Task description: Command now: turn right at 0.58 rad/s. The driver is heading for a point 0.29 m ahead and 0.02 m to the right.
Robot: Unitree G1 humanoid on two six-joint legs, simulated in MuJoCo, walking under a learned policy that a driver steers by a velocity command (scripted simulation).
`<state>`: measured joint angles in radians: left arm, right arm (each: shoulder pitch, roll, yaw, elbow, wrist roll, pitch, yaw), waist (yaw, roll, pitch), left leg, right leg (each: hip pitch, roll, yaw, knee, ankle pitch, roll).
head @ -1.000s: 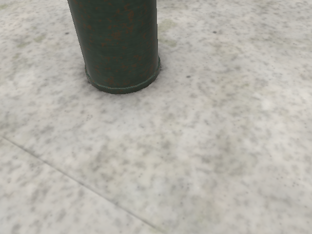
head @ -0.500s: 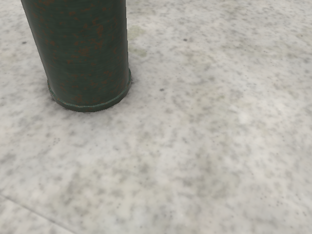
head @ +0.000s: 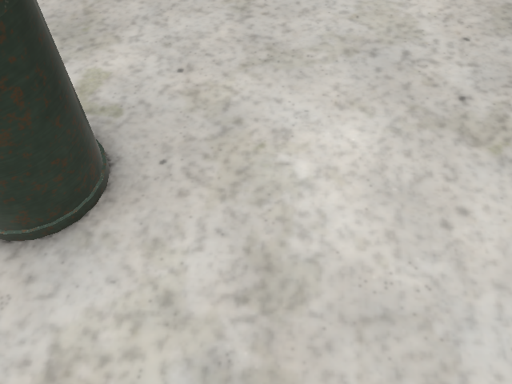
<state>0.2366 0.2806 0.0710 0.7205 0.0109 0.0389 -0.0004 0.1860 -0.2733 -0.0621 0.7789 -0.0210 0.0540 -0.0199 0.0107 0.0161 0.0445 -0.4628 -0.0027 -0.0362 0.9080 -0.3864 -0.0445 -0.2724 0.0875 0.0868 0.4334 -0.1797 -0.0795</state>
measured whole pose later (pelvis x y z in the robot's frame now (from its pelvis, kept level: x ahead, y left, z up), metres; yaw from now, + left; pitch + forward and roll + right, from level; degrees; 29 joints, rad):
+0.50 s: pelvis -0.02 +0.03 +0.00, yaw -18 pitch +0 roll -1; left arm 0.21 0.31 0.08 0.72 0.01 0.09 -0.05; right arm 0.20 -0.25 -0.04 0.69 -0.03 0.01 -0.03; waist 0.00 -0.03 0.07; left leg -0.20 0.04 0.12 0.44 -0.24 0.03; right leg -0.39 0.02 0.02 0.91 -0.45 0.05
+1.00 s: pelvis -0.01 -0.01 +0.01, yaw -25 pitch +0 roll +0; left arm 0.32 0.25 0.02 0.81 0.02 -0.02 -0.01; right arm 0.26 -0.29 -0.06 0.81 -0.04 0.03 0.04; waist 0.01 0.01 -0.01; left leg -0.38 0.03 0.03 0.76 -0.32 0.00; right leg -0.07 0.07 0.04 0.26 -0.19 -0.08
